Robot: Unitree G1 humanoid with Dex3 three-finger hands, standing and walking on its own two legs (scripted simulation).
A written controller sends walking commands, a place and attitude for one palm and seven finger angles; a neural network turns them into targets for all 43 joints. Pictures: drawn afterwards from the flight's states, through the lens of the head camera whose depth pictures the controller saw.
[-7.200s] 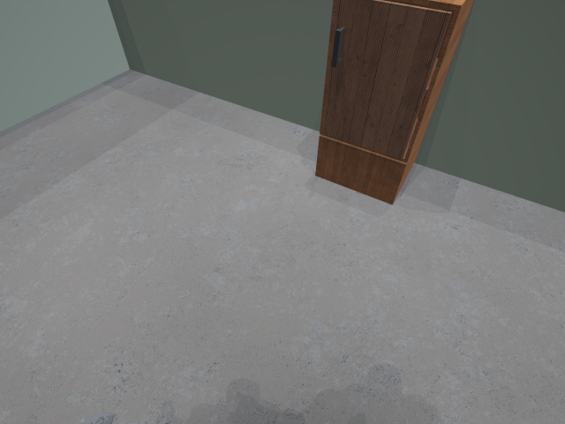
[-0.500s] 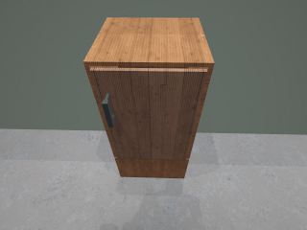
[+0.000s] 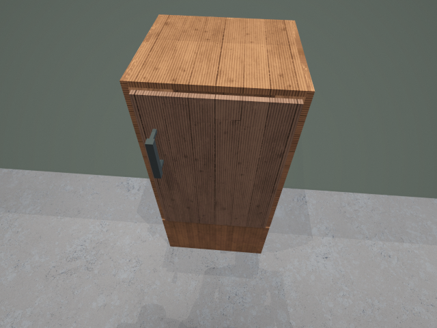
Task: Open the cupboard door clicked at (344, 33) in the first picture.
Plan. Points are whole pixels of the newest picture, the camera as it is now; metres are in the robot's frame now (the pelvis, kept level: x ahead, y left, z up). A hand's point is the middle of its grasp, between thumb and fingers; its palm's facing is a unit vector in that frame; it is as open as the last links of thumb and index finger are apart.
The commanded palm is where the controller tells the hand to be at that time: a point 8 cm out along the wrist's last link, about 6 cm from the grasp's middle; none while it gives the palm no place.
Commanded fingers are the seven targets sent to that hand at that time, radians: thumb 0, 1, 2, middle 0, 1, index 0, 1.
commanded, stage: look again from close up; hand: left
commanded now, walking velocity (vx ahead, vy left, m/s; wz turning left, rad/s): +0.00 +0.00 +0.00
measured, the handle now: (156, 154) +0.54 +0.21 -0.05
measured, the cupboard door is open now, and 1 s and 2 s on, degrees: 0 0 0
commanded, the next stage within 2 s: raise the hand with hooked fingers in 0.44 s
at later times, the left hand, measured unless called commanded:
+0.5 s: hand out of the picture -0.02 +0.24 -0.18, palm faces +0.03 -0.98 -0.21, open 7.4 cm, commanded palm none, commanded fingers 0.00 0.90 0.90 -0.20 -0.30 -0.20 -0.30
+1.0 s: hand out of the picture +0.12 +0.25 -0.09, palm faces +0.03 -1.00 +0.01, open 8.8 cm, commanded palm +0.11 +0.31 -0.07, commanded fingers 0.00 0.34 0.66 -0.24 -0.66 -0.24 -0.66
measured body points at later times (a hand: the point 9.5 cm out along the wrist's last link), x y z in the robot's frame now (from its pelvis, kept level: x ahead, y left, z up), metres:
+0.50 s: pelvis -0.03 +0.05 +0.00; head -0.04 +0.07 +0.45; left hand -0.02 +0.29 -0.16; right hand +0.01 -0.18 -0.15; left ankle +0.00 +0.15 -0.74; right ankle -0.05 -0.08 -0.74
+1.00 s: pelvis -0.08 +0.03 -0.11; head -0.03 +0.06 +0.34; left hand +0.11 +0.31 -0.08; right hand +0.15 -0.21 -0.14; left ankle +0.00 +0.15 -0.74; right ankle -0.05 -0.08 -0.74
